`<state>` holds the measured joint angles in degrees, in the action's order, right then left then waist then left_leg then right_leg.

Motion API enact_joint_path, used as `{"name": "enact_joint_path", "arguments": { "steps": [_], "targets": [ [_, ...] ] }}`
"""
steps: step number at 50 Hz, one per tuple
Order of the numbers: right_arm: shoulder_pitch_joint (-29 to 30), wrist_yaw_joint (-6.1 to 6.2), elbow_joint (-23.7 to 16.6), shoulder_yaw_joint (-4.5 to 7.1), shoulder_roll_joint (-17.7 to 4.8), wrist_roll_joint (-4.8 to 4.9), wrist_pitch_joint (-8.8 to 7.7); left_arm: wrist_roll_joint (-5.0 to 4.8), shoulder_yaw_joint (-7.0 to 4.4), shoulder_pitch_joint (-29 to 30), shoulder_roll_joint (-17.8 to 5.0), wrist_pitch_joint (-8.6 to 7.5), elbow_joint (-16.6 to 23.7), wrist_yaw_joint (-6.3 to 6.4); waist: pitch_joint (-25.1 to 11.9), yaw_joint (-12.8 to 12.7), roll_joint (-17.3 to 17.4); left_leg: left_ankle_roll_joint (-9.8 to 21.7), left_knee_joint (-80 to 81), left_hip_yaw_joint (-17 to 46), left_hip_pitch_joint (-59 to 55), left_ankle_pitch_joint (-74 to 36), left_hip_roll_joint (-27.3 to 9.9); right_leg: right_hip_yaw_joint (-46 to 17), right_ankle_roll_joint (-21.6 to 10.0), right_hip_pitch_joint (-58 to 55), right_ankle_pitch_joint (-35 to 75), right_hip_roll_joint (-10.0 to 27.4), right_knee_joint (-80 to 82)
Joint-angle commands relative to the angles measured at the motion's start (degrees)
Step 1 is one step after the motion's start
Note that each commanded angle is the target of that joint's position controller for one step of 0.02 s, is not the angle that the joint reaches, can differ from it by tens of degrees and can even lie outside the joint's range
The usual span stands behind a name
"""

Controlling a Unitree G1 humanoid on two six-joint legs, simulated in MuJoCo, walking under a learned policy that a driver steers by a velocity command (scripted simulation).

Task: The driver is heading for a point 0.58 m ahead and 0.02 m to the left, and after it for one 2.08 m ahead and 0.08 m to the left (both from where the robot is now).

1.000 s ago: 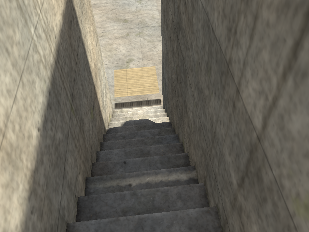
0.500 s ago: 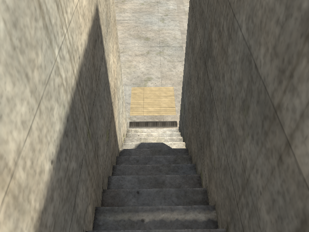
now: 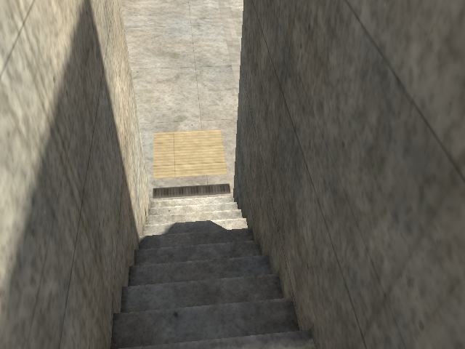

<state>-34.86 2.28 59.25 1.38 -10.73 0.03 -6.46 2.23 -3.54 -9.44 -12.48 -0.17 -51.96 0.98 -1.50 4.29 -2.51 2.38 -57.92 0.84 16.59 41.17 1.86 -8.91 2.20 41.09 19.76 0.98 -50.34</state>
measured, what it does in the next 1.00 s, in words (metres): goes down: right foot 0.19 m lower, then left foot 0.19 m lower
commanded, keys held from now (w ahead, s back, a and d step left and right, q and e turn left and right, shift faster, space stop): w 0.60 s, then no key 0.40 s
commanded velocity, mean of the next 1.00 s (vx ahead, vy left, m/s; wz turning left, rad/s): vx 0.40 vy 0.00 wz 0.00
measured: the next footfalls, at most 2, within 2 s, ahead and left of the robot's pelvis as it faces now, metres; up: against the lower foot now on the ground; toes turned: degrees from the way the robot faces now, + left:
right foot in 0.14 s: +0.19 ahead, -0.15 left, -0.19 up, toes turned +0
left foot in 0.64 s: +0.48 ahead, +0.08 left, -0.38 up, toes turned -1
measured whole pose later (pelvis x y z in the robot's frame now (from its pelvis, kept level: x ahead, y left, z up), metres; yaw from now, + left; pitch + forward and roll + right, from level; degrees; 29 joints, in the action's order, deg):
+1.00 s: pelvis +0.55 +0.01 -0.42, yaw +1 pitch -1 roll +2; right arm -33.9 3.7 59.9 0.2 -8.4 1.0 -5.3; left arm 0.7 -0.7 -8.4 -13.3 -2.7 -52.4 2.3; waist 2.6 4.3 -5.5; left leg 7.0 -68.5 -2.8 19.1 48.1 9.2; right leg -1.6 1.6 28.0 28.7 -3.3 -31.3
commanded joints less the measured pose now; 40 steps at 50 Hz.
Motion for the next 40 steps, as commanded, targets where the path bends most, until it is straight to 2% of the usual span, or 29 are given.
{"name": "enact_joint_path", "arguments": {
  "steps": [1,3,4,5,6,7,8,9,11,12,13,14,15,17,19,20,22,25,28,29,31,32,33,34,36,37,38,39,40],
  "targets": [
    [2.30,0.02,-4.32,1.49,-7.38,-0.51,0.08,-2.00,-0.14,11.97,-0.78,-1.97,6.84,-1.70,9.55,1.73,5.84,11.27,18.55,14.23,12.90,-11.80,-8.56,6.91,1.23,-11.17,5.55,0.07,15.68],
    [3.27,0.30,-3.81,1.97,-6.58,-2.00,0.62,-3.05,-0.10,9.27,-1.24,-1.76,7.88,-2.19,10.53,2.38,9.53,9.57,11.80,10.41,10.28,-16.82,-7.55,6.29,-0.39,-16.53,11.85,2.99,25.20],
    [6.35,-0.20,-3.71,2.35,-8.23,-2.18,0.85,-1.35,-0.84,-3.37,-1.18,-1.29,3.34,-1.15,4.24,-3.15,13.39,9.36,2.85,10.81,15.07,-20.72,-8.92,9.25,-1.00,-29.18,13.24,0.13,9.43],
    [5.82,-0.97,-3.86,2.39,-8.16,-2.53,0.72,-1.71,-1.77,-13.99,-4.62,-1.53,0.64,-0.10,1.50,-6.44,10.59,7.44,-8.19,6.58,10.71,-26.57,-5.04,11.13,-1.01,-34.06,8.98,-1.81,14.67],
    [3.92,0.07,-2.41,3.01,-8.20,-2.95,2.54,-2.31,-2.00,-20.30,-5.29,-2.35,-1.54,0.29,5.67,-10.22,2.56,6.92,-20.94,4.46,0.81,-28.94,-1.49,7.88,-1.91,-31.17,7.20,2.94,42.62],
    [2.82,0.03,-0.90,2.74,-6.33,-2.84,3.67,-0.72,-3.55,-28.31,-8.15,-2.21,-4.16,0.15,3.40,-12.32,-2.90,8.01,-38.58,3.33,12.53,-17.70,2.40,9.84,-1.16,-48.72,2.35,3.34,40.17],
    [3.41,-0.81,-3.44,2.76,-3.21,-1.52,3.80,1.30,-2.92,-34.10,-11.10,-3.20,-4.26,-0.47,-0.71,-12.18,-8.23,6.39,-62.32,4.11,35.28,11.52,8.00,2.86,-5.20,-66.29,25.02,11.07,16.82],
    [3.65,-0.30,-7.44,1.75,-0.79,-1.49,3.53,0.57,-2.04,-34.62,-10.53,-3.89,-4.93,-1.79,-1.83,-7.79,-8.63,6.22,-66.88,6.14,51.45,9.85,5.14,-7.61,-8.05,-70.07,33.60,17.75,7.78],
    [11.78,-0.67,-6.10,1.70,-3.57,-4.32,4.26,-2.62,0.26,-30.32,-3.64,-3.85,-3.14,-1.48,2.16,-9.29,2.03,6.38,-54.94,7.56,54.90,-6.00,1.01,-9.31,-7.87,-54.72,-3.37,13.58,15.06],
    [6.75,-0.68,-7.89,1.23,-2.24,-4.37,4.57,-4.24,-1.62,-31.63,-11.58,-3.97,-5.69,0.65,-3.59,-5.99,-17.62,3.30,-57.29,10.05,57.21,-1.91,-0.10,-31.88,-19.75,-50.93,-32.09,26.12,19.96],
    [18.46,-0.25,-11.24,1.21,-5.53,-4.58,4.38,-2.57,0.63,-28.52,-6.20,-4.26,-5.03,0.92,4.66,-6.75,-6.37,1.17,-42.19,17.03,59.62,-19.54,-3.78,-25.90,-17.80,-40.46,-39.21,21.70,20.52],
    [23.29,-0.52,-11.29,0.86,-5.42,-4.23,5.10,-1.96,1.47,-27.86,-4.90,-4.31,-5.96,1.41,8.45,-7.07,-5.46,-0.69,-39.49,15.16,57.36,-22.36,-2.81,-24.22,-16.19,-31.69,-40.29,19.11,21.08],
    [24.88,-1.18,-11.54,0.33,-3.65,-3.17,5.77,-1.03,2.68,-20.43,-1.78,-4.11,-4.00,2.29,11.59,-1.74,0.89,-4.13,-24.29,10.89,44.00,-32.74,-3.41,-13.99,-13.31,-13.76,-39.04,11.82,22.11],
    [20.34,-1.91,-7.75,-0.22,-1.79,-4.28,6.74,-2.54,1.34,-20.13,-7.81,-3.80,-3.59,3.58,5.13,0.35,-4.14,-5.16,-16.49,3.26,23.36,-49.29,-2.75,-9.05,-12.98,-5.47,-15.29,9.99,22.61],
    [24.47,-2.47,-9.96,0.22,-4.05,-2.93,6.86,-4.90,1.14,-22.66,-5.68,-4.33,-4.45,4.50,4.05,-0.41,-3.35,-3.88,-6.43,5.33,25.72,-65.11,-3.46,-8.04,-11.51,-11.29,-28.20,6.73,16.92],
    [28.25,-2.55,-11.28,-0.04,-3.86,-3.62,6.79,-5.49,1.09,-22.70,-4.83,-4.42,-4.86,4.80,5.52,-0.91,-2.83,-3.64,-2.36,5.97,27.39,-69.69,-3.66,-8.80,-11.49,-13.10,-33.02,6.60,14.30],
    [34.25,-3.23,-12.01,0.03,-4.25,-3.91,6.70,-5.16,1.16,-24.96,-3.01,-4.48,-3.97,5.44,6.12,-4.16,-0.17,-3.18,6.97,4.23,22.98,-73.44,-1.31,-6.55,-10.95,-15.12,-39.72,4.08,11.07],
    [37.47,-3.13,-13.29,0.73,-4.25,-3.04,5.81,-2.99,0.41,-26.47,-3.64,-3.28,-3.76,4.45,7.97,-7.64,-6.21,-1.95,9.43,5.07,23.35,-73.45,-2.52,-6.15,-12.93,-19.01,-41.49,4.04,3.79],
    [40.96,-2.97,-15.63,1.07,-4.71,-2.70,4.09,-0.86,0.05,-30.38,-3.44,-3.49,-4.87,4.48,11.44,-13.31,-3.82,-1.69,17.22,4.09,24.57,-66.23,-2.33,-5.99,-13.52,-25.23,-36.13,3.27,-0.91],
    [37.87,-2.73,-14.55,1.54,-4.76,-2.16,3.78,-0.64,-0.21,-28.57,-3.81,-2.88,-5.62,5.03,11.23,-11.36,-3.83,-1.50,17.78,4.25,20.10,-63.54,-3.80,-6.26,-13.84,-23.39,-32.24,4.45,-5.58],
    [5.21,-1.33,-4.13,3.22,-7.95,-1.47,3.25,-0.27,0.28,-19.86,-4.20,-2.99,-4.86,4.42,0.24,3.52,-2.38,0.97,25.20,1.29,-14.07,-61.22,-3.84,-1.18,-14.07,-14.44,-12.40,4.03,-28.89],
    [-8.66,-1.56,0.82,4.94,-11.05,-2.16,3.40,-0.35,-0.41,-15.79,-4.65,-3.21,-5.81,2.94,0.90,11.61,5.66,2.86,34.18,0.43,-27.48,-63.98,-3.86,4.59,-11.30,-3.88,-25.66,-3.34,-54.76],
    [-12.90,-1.99,2.17,6.14,-15.92,-1.97,3.67,-1.11,-1.22,-13.83,-2.69,-4.70,-3.25,2.59,4.22,11.89,14.82,5.37,26.80,7.04,-35.36,-88.07,-12.13,8.33,-7.84,14.91,-69.94,-14.64,-78.93],
    [-3.03,-2.24,-0.95,5.03,-16.11,-1.52,3.89,-2.81,-0.18,-23.36,-0.85,-5.57,-0.48,2.89,2.22,-1.00,17.51,8.85,20.50,17.32,-41.25,-92.13,-19.01,4.45,-7.50,28.90,-63.65,-9.67,-70.81],
    [7.10,-1.92,-5.74,1.88,-6.61,-0.36,2.22,0.25,-0.14,-21.69,-1.40,-3.15,-3.97,3.85,4.95,-3.69,12.17,12.08,24.06,16.34,-23.19,-71.59,-16.63,5.03,-5.90,24.02,-54.93,-2.99,-53.35],
    [10.49,-1.20,-6.66,-0.01,-3.11,-1.21,1.54,2.23,-0.60,-19.19,-2.84,-2.26,-5.06,3.79,4.31,-5.41,2.57,8.23,25.89,12.30,-12.72,-68.80,-12.62,2.51,-5.45,15.62,-43.76,-3.91,-42.42],
    [8.91,0.82,-5.57,1.84,-8.63,-2.36,0.42,3.54,-0.41,-24.01,-1.23,-1.11,-3.54,3.70,-2.31,-8.36,18.73,15.61,23.40,26.61,-7.91,-69.44,-22.83,-1.38,-3.03,11.63,-40.88,-1.84,-37.69],
    [11.38,1.05,-5.45,0.53,-4.69,-1.41,-0.43,2.72,-0.68,-17.20,-4.39,-0.73,-2.00,3.64,3.10,-9.79,7.46,11.55,23.52,18.83,5.10,-72.60,-16.34,-0.86,-0.19,3.39,-27.55,0.01,-19.21],
    [10.01,0.65,-3.99,0.03,-4.72,-0.32,-0.82,1.92,0.04,-14.02,-3.08,-0.06,-1.72,3.62,2.04,-8.91,6.41,9.84,23.11,13.96,10.08,-77.75,-13.62,3.17,0.41,-7.00,-22.11,-2.44,-12.52]
  ]
}}
Over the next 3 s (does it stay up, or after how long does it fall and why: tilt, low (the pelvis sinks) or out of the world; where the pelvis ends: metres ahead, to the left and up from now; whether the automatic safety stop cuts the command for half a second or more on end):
stays up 0.67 0.10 -0.49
